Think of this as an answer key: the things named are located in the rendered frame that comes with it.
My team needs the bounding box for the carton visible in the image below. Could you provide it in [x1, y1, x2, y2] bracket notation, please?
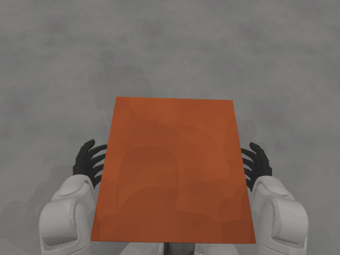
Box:
[90, 97, 256, 244]

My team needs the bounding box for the robot left hand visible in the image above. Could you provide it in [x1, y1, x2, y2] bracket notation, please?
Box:
[73, 139, 107, 189]

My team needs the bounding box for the right robot thigh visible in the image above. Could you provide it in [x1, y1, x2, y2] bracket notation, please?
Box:
[195, 243, 239, 255]

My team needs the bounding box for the robot right hand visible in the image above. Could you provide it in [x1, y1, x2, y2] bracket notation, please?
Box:
[241, 142, 272, 192]

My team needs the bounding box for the robot thigh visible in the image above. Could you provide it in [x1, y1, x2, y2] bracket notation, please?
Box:
[195, 243, 239, 255]
[120, 242, 164, 255]

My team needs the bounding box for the left robot thigh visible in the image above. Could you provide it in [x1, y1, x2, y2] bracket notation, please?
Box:
[120, 242, 164, 255]

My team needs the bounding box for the robot right forearm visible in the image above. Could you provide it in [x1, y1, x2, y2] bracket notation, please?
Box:
[251, 176, 309, 255]

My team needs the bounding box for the robot left forearm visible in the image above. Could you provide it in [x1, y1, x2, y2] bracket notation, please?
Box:
[39, 174, 95, 255]

